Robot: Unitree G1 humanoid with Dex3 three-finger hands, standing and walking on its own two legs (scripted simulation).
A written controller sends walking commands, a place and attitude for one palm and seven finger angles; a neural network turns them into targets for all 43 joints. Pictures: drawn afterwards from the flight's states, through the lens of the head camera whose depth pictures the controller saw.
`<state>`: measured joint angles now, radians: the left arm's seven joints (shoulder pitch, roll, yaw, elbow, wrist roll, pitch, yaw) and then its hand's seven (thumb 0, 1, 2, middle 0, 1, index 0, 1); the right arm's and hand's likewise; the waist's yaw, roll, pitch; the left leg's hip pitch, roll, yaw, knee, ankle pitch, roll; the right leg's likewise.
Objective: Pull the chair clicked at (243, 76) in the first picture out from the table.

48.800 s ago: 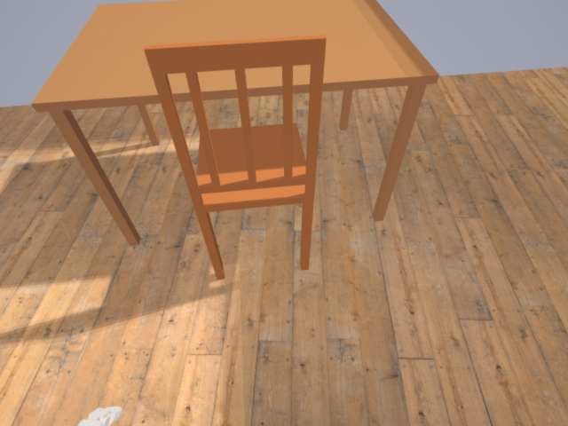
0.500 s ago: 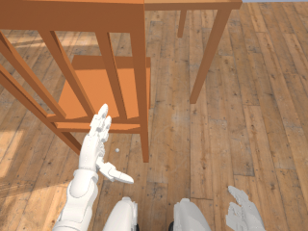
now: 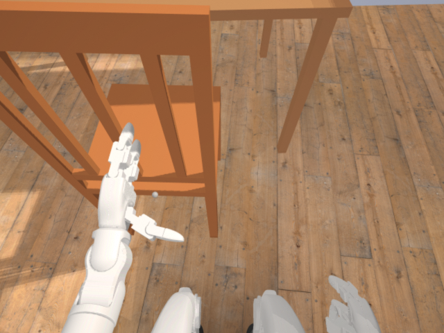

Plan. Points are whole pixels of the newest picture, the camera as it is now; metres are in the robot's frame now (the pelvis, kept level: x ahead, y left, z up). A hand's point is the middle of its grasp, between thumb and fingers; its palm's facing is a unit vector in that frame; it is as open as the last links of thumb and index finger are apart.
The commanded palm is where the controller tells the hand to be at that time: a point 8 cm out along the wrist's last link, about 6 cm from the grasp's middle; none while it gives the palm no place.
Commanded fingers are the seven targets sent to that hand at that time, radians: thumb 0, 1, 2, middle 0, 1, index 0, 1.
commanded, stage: aim the fingers beside a spindle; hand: left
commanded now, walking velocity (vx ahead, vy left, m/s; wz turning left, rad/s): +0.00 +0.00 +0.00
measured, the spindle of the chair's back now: (113, 129) +0.47 +0.22 +0.05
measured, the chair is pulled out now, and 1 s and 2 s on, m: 0.17 0.17 0.17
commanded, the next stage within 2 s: push the fingers through the gap in 1.28 s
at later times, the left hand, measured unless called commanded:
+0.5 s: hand (180, 223) +0.31 +0.09 -0.01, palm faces -0.14 -0.99 +0.04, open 16.9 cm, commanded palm +0.30 +0.16 +0.03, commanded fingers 0.00 -0.50 0.30 -0.06 -0.08 -0.06 -0.08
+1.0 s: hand (157, 201) +0.32 +0.11 +0.06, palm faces +0.02 -1.00 -0.07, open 16.9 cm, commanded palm +0.30 +0.16 +0.02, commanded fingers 0.00 -0.50 0.30 -0.06 -0.08 -0.06 -0.08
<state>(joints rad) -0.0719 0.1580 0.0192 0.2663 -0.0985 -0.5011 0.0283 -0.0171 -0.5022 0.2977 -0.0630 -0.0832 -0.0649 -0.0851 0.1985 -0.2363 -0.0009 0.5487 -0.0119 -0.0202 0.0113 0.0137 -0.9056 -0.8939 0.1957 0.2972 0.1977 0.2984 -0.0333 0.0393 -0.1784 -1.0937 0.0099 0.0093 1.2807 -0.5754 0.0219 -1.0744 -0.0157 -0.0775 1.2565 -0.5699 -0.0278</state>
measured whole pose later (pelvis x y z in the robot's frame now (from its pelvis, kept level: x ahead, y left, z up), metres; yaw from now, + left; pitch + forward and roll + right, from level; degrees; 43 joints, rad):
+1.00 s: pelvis +0.00 +0.00 +0.00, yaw +0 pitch +22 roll -1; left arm -0.01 0.15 0.00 0.21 -0.08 -0.55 0.06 -0.02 -0.50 0.30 -0.07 -0.08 -0.07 -0.09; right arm 0.20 -0.23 0.00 0.55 -0.02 -0.04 0.01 0.01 -0.91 -0.89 0.20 0.30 0.20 0.30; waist -0.04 0.03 -0.18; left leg -1.08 0.01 0.01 1.27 -0.57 0.02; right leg -1.07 -0.01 -0.08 1.26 -0.57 -0.03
